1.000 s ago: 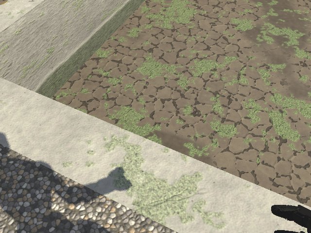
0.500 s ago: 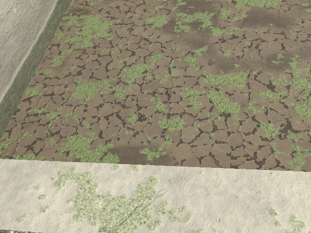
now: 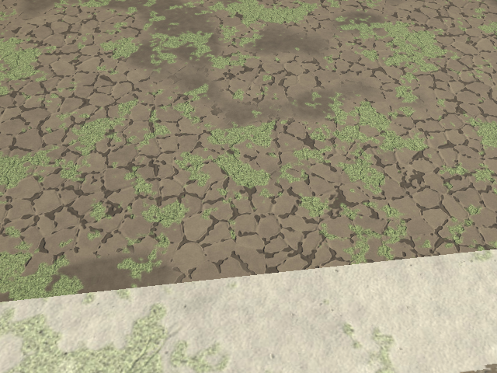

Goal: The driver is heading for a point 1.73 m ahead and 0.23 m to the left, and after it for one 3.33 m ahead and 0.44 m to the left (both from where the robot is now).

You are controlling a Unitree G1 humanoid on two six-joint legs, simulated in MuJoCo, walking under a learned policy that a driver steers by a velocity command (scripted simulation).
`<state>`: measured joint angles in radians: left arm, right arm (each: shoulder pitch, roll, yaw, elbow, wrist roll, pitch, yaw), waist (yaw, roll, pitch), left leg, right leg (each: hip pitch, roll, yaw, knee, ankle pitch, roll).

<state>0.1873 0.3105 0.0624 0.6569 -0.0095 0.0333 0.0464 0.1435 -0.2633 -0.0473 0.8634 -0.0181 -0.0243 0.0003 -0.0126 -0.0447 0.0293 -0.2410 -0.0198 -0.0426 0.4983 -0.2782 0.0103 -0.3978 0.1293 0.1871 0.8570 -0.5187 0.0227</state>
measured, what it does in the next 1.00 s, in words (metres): steps on the spot: right foot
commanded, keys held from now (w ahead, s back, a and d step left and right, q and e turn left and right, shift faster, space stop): no key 0.64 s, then w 0.36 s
